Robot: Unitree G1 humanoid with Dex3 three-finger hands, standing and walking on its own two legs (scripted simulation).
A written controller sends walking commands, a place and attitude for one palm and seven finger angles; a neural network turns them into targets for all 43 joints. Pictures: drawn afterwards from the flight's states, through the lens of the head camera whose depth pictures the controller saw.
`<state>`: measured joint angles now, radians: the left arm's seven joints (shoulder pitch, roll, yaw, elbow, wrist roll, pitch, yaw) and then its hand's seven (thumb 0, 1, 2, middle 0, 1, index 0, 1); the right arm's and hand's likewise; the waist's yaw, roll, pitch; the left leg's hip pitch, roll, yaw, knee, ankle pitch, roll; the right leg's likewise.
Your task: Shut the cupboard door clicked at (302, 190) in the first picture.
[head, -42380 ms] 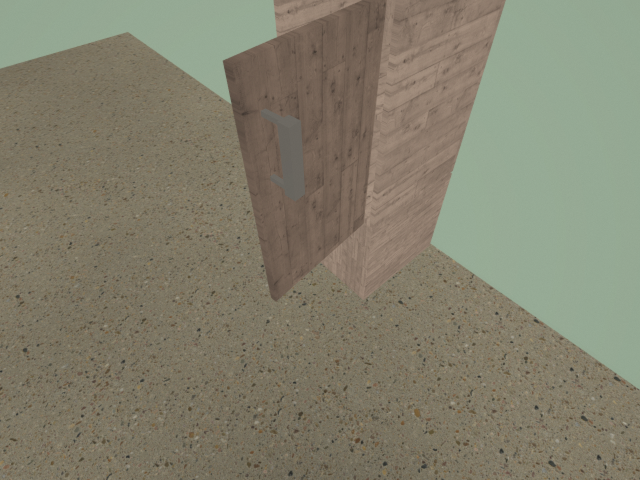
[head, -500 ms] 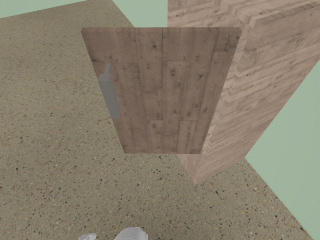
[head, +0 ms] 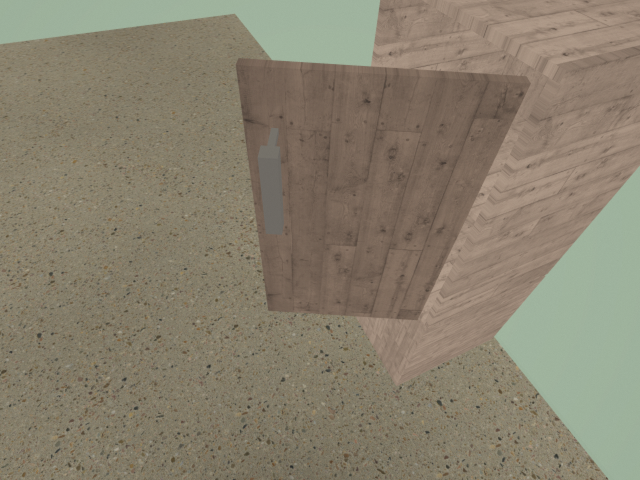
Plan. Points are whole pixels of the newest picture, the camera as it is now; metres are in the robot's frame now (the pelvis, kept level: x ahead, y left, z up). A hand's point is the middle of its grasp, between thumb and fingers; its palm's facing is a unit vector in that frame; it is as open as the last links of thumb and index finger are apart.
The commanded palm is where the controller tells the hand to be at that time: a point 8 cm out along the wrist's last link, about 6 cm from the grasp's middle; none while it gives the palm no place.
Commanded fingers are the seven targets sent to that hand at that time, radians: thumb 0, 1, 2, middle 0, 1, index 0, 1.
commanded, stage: come to a stop and stand still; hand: left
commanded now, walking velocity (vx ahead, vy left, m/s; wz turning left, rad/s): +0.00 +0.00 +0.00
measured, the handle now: (274, 183) +0.49 +0.12 +0.09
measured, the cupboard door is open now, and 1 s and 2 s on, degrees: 62 62 62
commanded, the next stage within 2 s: look again from close up in 0.20 s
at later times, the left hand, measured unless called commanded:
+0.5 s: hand out of the picture -0.01 +0.18 -0.18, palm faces -0.02 -0.98 -0.20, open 7.3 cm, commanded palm none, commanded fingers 0.00 0.90 0.90 -0.20 -0.30 -0.20 -0.30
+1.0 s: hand out of the picture -0.07 +0.19 -0.18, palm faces +0.03 -0.98 -0.19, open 7.4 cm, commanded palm none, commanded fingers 0.00 0.90 0.90 -0.20 -0.30 -0.20 -0.30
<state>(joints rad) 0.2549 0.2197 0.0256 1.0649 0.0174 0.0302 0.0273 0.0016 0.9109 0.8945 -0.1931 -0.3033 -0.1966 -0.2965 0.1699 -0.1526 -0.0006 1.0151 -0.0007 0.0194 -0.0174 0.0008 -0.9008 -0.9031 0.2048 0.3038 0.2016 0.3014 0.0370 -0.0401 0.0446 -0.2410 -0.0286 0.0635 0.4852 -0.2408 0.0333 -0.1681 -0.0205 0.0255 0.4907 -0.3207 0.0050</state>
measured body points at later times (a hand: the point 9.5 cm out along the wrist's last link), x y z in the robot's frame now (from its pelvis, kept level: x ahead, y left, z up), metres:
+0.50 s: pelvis -0.03 +0.00 +0.00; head -0.03 +0.00 +0.45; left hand -0.01 +0.23 -0.16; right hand -0.04 -0.22 -0.16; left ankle +0.01 +0.10 -0.74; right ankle -0.03 -0.12 -0.74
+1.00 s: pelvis -0.04 +0.01 +0.00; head -0.06 +0.02 +0.45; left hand -0.07 +0.24 -0.16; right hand +0.00 -0.24 -0.14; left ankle +0.01 +0.10 -0.74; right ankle -0.03 -0.12 -0.74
